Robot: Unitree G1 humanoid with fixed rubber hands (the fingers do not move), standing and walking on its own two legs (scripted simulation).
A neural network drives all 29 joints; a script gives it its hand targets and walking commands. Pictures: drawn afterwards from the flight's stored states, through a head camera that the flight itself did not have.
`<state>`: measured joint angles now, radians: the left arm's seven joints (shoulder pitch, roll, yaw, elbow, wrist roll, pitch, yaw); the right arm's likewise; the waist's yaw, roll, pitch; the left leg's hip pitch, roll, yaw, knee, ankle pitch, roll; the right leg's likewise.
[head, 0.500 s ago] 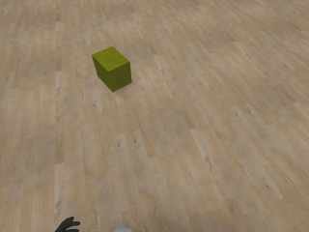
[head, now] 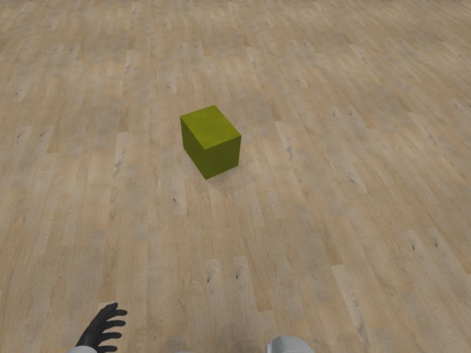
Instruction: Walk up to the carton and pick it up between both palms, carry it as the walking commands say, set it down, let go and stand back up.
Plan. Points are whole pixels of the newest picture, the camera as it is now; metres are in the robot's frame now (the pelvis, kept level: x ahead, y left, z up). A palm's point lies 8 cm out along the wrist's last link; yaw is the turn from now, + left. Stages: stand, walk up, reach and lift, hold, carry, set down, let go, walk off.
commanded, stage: walk up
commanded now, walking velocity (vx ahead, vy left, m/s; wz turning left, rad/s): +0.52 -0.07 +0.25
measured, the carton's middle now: (210, 141) +1.19 +0.13 -0.64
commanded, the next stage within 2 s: none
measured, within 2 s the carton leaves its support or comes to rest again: neither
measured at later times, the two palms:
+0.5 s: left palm (92, 311) +0.19 +0.27 -0.10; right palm (340, 248) +0.35 -0.23 -0.13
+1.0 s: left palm (105, 166) +0.54 +0.35 -0.11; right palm (305, 186) +0.51 -0.17 -0.10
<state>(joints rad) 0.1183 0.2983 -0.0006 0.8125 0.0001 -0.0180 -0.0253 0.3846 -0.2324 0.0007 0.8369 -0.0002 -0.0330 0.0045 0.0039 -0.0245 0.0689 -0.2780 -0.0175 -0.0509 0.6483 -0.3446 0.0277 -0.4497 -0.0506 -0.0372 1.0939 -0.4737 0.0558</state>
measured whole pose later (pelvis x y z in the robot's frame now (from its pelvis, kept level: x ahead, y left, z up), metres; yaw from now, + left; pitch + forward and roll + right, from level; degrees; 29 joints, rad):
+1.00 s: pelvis +0.46 +0.08 +0.01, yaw +5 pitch -2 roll -2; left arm 0.17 0.29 0.00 0.83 0.00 0.00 -0.04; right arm 0.39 -0.23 0.00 0.84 0.00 -0.05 0.01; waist 0.02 -0.02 0.03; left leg -0.14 0.04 -0.02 0.52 -0.36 0.00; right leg -0.48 -0.05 -0.04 1.01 -0.30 0.04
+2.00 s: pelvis +0.72 +0.16 +0.01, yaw +7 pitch -1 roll -3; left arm 0.26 0.29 0.00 0.83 0.00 0.04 -0.01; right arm 0.30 -0.22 0.00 0.85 0.00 -0.01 -0.02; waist 0.02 -0.02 0.02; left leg -0.25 0.02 -0.02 0.54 -0.28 0.02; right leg -0.34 -0.05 -0.05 0.87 -0.39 0.07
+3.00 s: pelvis +0.75 -0.02 +0.00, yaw +17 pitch +1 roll +3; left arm 0.20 0.26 0.00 0.84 0.00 0.09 -0.03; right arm 0.32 -0.26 0.00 0.85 0.00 0.06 -0.06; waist 0.02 0.02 0.06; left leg -0.50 0.06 -0.10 1.07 -0.43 -0.03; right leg -0.28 -0.02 -0.14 0.60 -0.34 -0.07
